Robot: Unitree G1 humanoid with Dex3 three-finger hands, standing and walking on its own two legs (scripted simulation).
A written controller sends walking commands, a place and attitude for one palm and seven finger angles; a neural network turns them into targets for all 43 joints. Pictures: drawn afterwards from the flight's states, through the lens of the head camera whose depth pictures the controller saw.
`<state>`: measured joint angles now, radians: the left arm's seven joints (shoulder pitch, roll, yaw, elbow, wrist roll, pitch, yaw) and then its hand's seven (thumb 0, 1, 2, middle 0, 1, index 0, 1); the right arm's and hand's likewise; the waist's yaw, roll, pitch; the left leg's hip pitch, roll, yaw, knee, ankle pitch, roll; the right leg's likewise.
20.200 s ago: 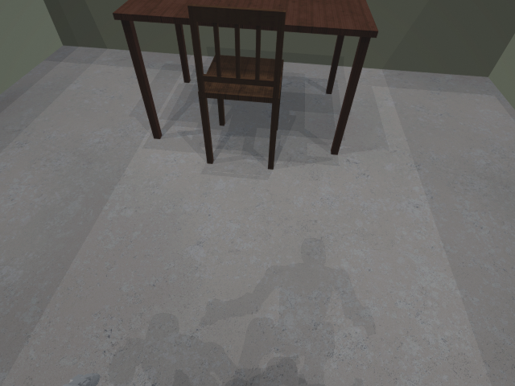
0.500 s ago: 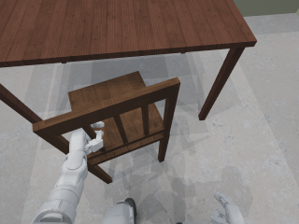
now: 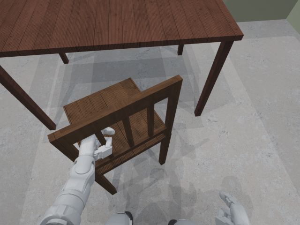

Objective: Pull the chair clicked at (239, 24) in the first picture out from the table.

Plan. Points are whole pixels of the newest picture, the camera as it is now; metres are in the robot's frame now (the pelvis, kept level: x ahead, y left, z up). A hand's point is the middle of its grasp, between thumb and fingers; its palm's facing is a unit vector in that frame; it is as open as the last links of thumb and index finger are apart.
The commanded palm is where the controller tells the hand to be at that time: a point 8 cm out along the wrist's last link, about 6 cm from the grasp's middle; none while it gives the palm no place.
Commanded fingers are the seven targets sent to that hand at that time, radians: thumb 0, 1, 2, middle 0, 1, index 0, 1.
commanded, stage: step backward, pulling the chair out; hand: left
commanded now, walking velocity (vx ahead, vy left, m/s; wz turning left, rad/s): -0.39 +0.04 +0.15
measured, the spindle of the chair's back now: (128, 132) +0.40 +0.09 -0.10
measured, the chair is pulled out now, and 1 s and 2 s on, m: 0.26 0.48 0.55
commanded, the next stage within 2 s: stop walking, hand still on the chair in 1.06 s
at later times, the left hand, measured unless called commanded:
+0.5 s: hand (107, 188) +0.21 +0.13 -0.06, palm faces +0.02 -0.99 -0.17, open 4.9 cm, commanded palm +0.18 +0.17 -0.06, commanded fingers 0.00 0.90 0.90 -0.50 -1.45 -0.50 -1.45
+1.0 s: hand out of the picture +0.11 +0.12 -0.06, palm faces +0.06 -0.99 -0.15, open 4.9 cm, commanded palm +0.08 +0.17 -0.06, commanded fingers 0.00 0.90 0.90 -0.50 -1.45 -0.50 -1.45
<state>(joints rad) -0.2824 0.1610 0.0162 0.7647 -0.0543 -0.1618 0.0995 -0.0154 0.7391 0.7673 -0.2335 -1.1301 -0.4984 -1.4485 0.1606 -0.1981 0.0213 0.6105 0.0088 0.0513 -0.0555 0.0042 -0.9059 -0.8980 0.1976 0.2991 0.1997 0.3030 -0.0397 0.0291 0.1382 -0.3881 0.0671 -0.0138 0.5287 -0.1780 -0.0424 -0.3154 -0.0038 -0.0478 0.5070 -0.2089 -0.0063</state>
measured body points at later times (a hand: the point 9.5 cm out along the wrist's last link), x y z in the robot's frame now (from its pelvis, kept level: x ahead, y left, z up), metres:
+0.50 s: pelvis -0.11 +0.00 +0.00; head -0.03 -0.01 +0.44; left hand +0.21 +0.18 -0.05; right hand +0.02 -0.23 -0.14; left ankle -0.06 +0.14 -0.72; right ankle -0.06 -0.11 -0.73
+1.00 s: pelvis -0.21 -0.01 +0.00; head -0.14 -0.03 +0.44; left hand +0.10 +0.17 -0.05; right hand -0.08 -0.25 -0.14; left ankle -0.22 +0.14 -0.71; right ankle -0.14 -0.12 -0.73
